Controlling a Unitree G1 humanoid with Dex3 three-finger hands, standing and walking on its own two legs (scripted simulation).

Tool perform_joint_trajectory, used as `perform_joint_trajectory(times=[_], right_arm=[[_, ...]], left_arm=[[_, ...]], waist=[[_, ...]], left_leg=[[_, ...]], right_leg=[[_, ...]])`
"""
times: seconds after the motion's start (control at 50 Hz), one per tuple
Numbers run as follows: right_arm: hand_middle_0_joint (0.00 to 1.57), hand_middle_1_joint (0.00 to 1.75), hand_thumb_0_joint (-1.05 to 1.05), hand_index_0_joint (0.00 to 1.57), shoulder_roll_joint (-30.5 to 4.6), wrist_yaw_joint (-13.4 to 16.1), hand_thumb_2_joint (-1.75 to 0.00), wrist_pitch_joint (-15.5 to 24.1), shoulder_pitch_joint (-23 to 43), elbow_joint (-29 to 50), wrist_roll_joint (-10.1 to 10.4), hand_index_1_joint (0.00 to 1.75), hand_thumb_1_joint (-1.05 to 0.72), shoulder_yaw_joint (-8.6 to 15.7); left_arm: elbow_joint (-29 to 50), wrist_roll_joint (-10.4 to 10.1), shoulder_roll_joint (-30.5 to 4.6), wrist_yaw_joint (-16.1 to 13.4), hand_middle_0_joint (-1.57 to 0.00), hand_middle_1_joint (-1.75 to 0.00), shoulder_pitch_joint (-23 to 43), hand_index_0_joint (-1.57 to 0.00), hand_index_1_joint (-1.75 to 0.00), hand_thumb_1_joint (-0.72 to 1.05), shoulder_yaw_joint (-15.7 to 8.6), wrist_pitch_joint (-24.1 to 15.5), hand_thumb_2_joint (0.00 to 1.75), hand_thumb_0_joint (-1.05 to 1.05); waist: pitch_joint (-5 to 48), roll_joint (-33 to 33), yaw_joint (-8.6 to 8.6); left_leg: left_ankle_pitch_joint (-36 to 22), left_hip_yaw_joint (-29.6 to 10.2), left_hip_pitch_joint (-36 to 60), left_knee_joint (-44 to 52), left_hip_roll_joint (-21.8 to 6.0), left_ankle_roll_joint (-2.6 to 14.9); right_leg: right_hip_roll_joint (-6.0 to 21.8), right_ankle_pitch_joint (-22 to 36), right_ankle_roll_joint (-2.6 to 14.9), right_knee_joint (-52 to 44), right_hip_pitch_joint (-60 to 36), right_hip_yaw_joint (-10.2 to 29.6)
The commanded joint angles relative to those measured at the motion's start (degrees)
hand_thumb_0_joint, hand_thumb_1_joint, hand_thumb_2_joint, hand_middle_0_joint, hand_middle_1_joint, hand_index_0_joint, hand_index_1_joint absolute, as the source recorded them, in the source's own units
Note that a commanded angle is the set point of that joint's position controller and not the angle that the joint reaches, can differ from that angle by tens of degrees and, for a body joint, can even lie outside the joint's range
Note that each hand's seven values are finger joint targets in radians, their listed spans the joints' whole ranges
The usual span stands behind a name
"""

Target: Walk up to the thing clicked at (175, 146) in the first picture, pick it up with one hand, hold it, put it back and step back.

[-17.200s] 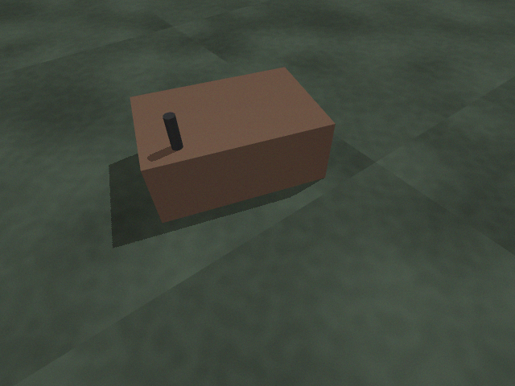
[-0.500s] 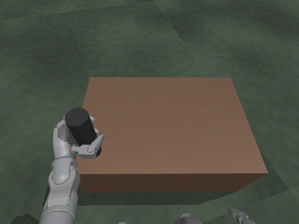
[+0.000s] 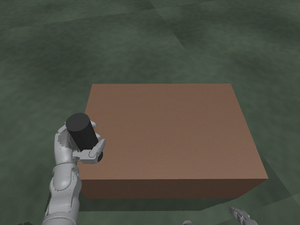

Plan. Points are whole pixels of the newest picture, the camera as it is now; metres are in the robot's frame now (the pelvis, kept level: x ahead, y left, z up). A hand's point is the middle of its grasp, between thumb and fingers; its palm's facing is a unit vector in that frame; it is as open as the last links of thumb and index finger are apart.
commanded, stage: hold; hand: left
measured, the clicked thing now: (87, 141) +0.34 +0.17 +0.05
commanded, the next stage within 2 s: none
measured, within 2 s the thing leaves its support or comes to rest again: neither
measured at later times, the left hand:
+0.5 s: hand (88, 143) +0.33 +0.17 +0.05, palm faces +0.17 -0.99 +0.00, open 7.8 cm
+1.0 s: hand (88, 143) +0.33 +0.17 +0.06, palm faces +0.17 -0.99 +0.00, open 7.8 cm
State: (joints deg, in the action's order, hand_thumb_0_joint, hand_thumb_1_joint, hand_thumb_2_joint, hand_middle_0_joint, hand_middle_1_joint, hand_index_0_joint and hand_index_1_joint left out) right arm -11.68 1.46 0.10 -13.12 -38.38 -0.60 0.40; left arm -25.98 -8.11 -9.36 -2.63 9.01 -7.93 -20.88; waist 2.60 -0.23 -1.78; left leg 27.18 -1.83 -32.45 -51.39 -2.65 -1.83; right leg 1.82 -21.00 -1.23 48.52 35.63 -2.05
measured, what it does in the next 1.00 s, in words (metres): stands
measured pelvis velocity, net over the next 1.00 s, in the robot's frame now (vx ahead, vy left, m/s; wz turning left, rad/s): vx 0.00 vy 0.00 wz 0.00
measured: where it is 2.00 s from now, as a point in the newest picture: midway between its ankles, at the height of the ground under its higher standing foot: outside the picture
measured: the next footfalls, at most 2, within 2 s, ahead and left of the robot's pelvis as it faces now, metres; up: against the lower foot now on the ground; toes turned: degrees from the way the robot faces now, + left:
none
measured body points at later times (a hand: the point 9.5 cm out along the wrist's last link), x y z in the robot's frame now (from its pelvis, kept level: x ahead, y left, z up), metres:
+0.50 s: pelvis +0.00 +0.00 +0.01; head +0.04 +0.01 +0.46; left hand +0.31 +0.22 +0.06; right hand +0.13 -0.24 -0.10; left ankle -0.01 +0.14 -0.70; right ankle +0.03 -0.14 -0.70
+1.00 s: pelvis +0.00 +0.00 +0.01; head +0.04 +0.01 +0.46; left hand +0.31 +0.22 +0.06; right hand +0.13 -0.24 -0.10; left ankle -0.01 +0.14 -0.70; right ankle +0.03 -0.14 -0.70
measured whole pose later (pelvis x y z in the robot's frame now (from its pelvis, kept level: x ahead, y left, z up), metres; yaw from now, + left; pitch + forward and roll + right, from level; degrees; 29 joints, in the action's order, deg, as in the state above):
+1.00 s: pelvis +0.00 +0.00 +0.01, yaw +0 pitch +5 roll -1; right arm -11.6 0.9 1.0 -12.9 -38.7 -0.2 0.5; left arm -24.5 -8.1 -8.8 -2.2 6.8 -6.8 -20.9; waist 1.3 -0.2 -1.2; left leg 25.2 -1.6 -27.5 -47.2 -2.3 -1.7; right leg 2.1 -19.2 -1.4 44.6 30.7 -1.9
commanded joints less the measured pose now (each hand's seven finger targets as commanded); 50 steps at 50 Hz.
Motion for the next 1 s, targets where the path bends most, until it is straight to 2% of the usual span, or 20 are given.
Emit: perform_joint_trajectory(times=[0.0,0.06,0.14,0.18,0.22,0.26,0.28,0.32,0.36,0.44,0.46,0.5,0.6,0.68,0.7,0.72,0.76,0.88,0.92,0.98], right_arm=[[0.20,0.30,0.00,0.20,-7.71,0.83,-0.90,2.01,0.82,6.78,0.26,0.30,-0.91,2.57],[0.20,0.30,0.00,0.20,-7.85,0.78,-0.90,1.97,1.17,6.81,0.29,0.30,-0.91,2.53],[0.20,0.30,0.00,0.20,-7.47,0.86,-0.90,2.21,1.32,6.68,0.34,0.30,-0.91,2.56],[0.20,0.30,0.00,0.20,-7.49,0.83,-0.90,2.33,1.90,6.91,0.47,0.30,-0.91,2.45],[0.20,0.30,0.00,0.20,-7.66,0.75,-0.90,2.55,2.01,6.96,0.44,0.30,-0.91,2.70],[0.20,0.30,0.00,0.20,-7.54,0.66,-0.90,2.44,1.49,6.93,0.37,0.30,-0.91,2.46],[0.20,0.30,0.00,0.20,-7.61,0.74,-0.90,2.50,1.93,6.99,0.40,0.30,-0.91,2.62],[0.20,0.30,0.00,0.20,-7.37,0.91,-0.90,2.59,2.09,6.86,0.56,0.30,-0.91,2.37],[0.20,0.30,0.00,0.20,-7.39,0.94,-0.90,2.66,2.00,6.73,0.59,0.30,-0.91,2.47],[0.20,0.30,0.00,0.20,-7.60,0.80,-0.90,3.01,2.30,6.46,0.57,0.30,-0.91,2.47],[0.20,0.30,0.00,0.20,-7.46,0.78,-0.90,2.99,2.56,6.54,0.51,0.30,-0.91,2.61],[0.20,0.30,0.00,0.20,-7.54,0.81,-0.90,2.82,2.06,6.66,0.47,0.30,-0.91,2.45],[0.20,0.30,0.00,0.20,-7.86,0.66,-0.90,3.00,2.39,7.05,0.56,0.30,-0.91,2.86],[0.20,0.30,0.00,0.20,-7.54,0.65,-0.90,3.13,2.70,6.54,0.62,0.30,-0.91,2.52],[0.20,0.30,0.00,0.20,-7.46,0.55,-0.90,3.25,2.65,6.77,0.50,0.30,-0.91,2.52],[0.20,0.30,0.00,0.20,-7.65,0.57,-0.90,3.13,2.45,6.57,0.54,0.30,-0.91,2.74],[0.20,0.30,0.00,0.20,-7.36,0.45,-0.90,3.04,2.65,6.62,0.29,0.30,-0.91,2.53],[0.20,0.30,0.00,0.20,-7.92,0.32,-0.91,3.12,1.84,6.73,0.58,0.30,-0.91,2.88],[0.20,0.30,0.00,0.20,-7.65,0.16,-0.90,3.11,2.33,6.73,0.68,0.30,-0.91,2.66],[0.20,0.30,0.00,0.20,-7.37,0.32,-0.90,3.22,2.50,6.98,0.54,0.30,-0.91,2.68]], left_arm=[[16.68,-0.56,-7.24,0.29,-1.35,-1.48,17.81,-1.37,-1.48,0.30,-1.88,-5.38,1.33,0.00],[12.52,-0.48,-5.74,0.32,-1.34,-1.47,14.98,-1.36,-1.47,0.31,-1.41,-4.70,1.32,0.00],[19.32,-0.45,-8.11,0.18,-1.37,-1.49,19.14,-1.39,-1.49,0.33,-2.31,-5.43,1.34,0.00],[10.15,-0.73,-4.38,0.57,-1.37,-1.50,11.89,-1.39,-1.50,0.34,-1.14,-4.25,1.34,0.00],[20.04,-1.01,-8.56,0.23,-1.36,-1.50,19.46,-1.38,-1.49,0.34,-3.27,-5.61,1.34,0.00],[16.48,-0.53,-5.75,0.49,-1.36,-1.49,14.62,-1.38,-1.49,0.34,-0.73,-5.17,1.33,0.00],[22.17,-0.58,-8.54,0.30,-1.36,-1.50,19.08,-1.38,-1.49,0.37,-2.40,-5.81,1.34,0.00],[14.31,-0.58,-6.05,0.63,-1.37,-1.50,12.67,-1.39,-1.50,0.37,-1.66,-4.79,1.35,0.00],[20.86,-0.93,-7.58,0.59,-1.37,-1.51,18.42,-1.39,-1.51,0.35,-1.96,-5.51,1.35,0.00],[13.35,-0.95,-5.06,0.71,-1.38,-1.51,14.27,-1.40,-1.50,0.36,-0.96,-4.38,1.35,0.00],[18.25,-1.06,-7.63,0.41,-1.38,-1.51,16.69,-1.40,-1.51,0.34,-3.16,-5.26,1.35,0.00],[16.59,-0.53,-5.66,0.63,-1.38,-1.51,15.25,-1.40,-1.51,0.34,-0.53,-5.10,1.35,0.00],[23.01,-0.69,-7.83,0.40,-1.39,-1.52,19.23,-1.41,-1.52,0.34,-1.62,-5.82,1.35,0.00],[13.50,-0.89,-5.20,0.58,-1.39,-1.52,14.05,-1.41,-1.52,0.33,-1.15,-4.48,1.35,0.00],[14.95,-0.91,-3.94,0.76,-1.38,-1.52,15.39,-1.40,-1.52,0.32,0.43,-4.86,1.35,0.00],[20.42,-0.70,-7.54,0.26,-1.38,-1.52,20.55,-1.40,-1.52,0.33,-1.89,-5.76,1.36,0.00],[14.76,-0.25,-5.80,0.50,-1.39,-1.53,14.69,-1.42,-1.52,0.34,-1.03,-5.39,1.35,0.00],[20.02,-0.69,-5.92,0.49,-1.37,-1.51,16.35,-1.39,-1.50,0.35,-0.46,-5.58,1.34,0.00],[13.65,-0.67,-4.72,0.62,-1.38,-1.52,13.99,-1.40,-1.52,0.35,-0.38,-4.75,1.35,0.00],[20.45,-0.64,-6.00,0.67,-1.39,-1.53,19.02,-1.41,-1.52,0.34,-0.45,-6.07,1.35,0.00]], waist=[[18.16,-1.39,-0.05],[15.96,-1.40,0.00],[17.27,-2.81,0.58],[13.62,1.57,-0.36],[16.85,-1.72,0.78],[16.71,-1.48,0.31],[17.56,-3.39,0.65],[14.66,0.95,0.21],[17.47,-2.40,0.34],[12.33,0.55,-0.42],[14.77,-1.34,0.84],[15.32,-1.18,0.08],[17.77,-2.87,0.58],[12.31,0.82,-0.13],[13.05,0.53,-0.42],[14.57,-1.84,0.30],[14.53,-0.92,0.54],[16.98,-2.60,0.56],[12.33,-0.42,0.05],[15.28,-2.08,0.38]], left_leg=[[-16.48,1.95,4.75,8.45,2.36,1.29],[-18.37,1.76,5.30,8.82,2.12,0.87],[-16.30,2.08,6.00,9.70,2.48,1.19],[-14.73,1.99,4.63,9.95,2.33,1.48],[-14.45,2.12,5.33,10.21,2.52,1.38],[-16.84,2.05,6.45,10.32,2.34,1.15],[-16.30,2.19,6.79,10.31,2.61,1.19],[-15.84,1.96,5.66,10.50,2.40,1.49],[-16.82,2.03,7.55,10.61,2.47,1.28],[-15.56,1.79,5.68,10.79,2.30,1.43],[-15.67,1.78,6.25,10.89,2.42,1.30],[-17.10,1.81,7.62,11.08,2.37,1.15],[-17.22,1.68,8.81,11.51,2.43,1.01],[-16.13,1.82,6.02,11.07,2.41,1.50],[-15.84,1.73,6.25,11.28,2.36,1.41],[-15.07,1.70,6.98,11.56,2.39,1.27],[-14.99,1.70,6.83,11.55,2.56,1.24],[-19.66,1.48,9.12,11.69,2.20,0.53],[-17.31,1.43,6.57,11.67,2.18,0.89],[-13.93,1.63,7.85,12.23,2.53,1.20]], right_leg=[[-1.52,15.41,1.28,-6.27,-15.23,-0.44],[-1.70,16.17,1.55,-6.31,-14.09,-0.78],[-1.47,15.02,1.29,-7.30,-15.81,-0.48],[-1.63,13.66,0.98,-8.13,-14.60,-0.76],[-1.37,13.63,1.07,-8.25,-16.29,-0.49],[-1.60,15.20,1.33,-7.61,-16.35,-0.73],[-1.45,15.11,1.19,-7.94,-16.74,-0.49],[-1.50,14.74,0.95,-8.38,-16.56,-0.79],[-1.41,15.84,1.18,-8.09,-16.75,-0.47],[-1.57,14.45,1.05,-8.77,-14.79,-0.87],[-1.38,14.50,1.06,-8.64,-15.91,-0.84],[-1.60,15.33,1.26,-8.32,-16.21,-0.90],[-1.50,15.32,1.34,-8.41,-17.32,-0.87],[-1.50,15.20,0.90,-9.17,-15.41,-0.91],[-1.44,14.77,1.10,-8.96,-15.09,-0.91],[-1.39,13.81,1.20,-8.83,-15.29,-0.90],[-1.50,13.19,1.19,-9.00,-16.20,-1.03],[-1.68,16.81,1.65,-8.12,-17.42,-1.24],[-1.67,14.94,1.43,-8.83,-15.25,-1.37],[-1.43,12.36,1.30,-9.32,-16.24,-1.08]])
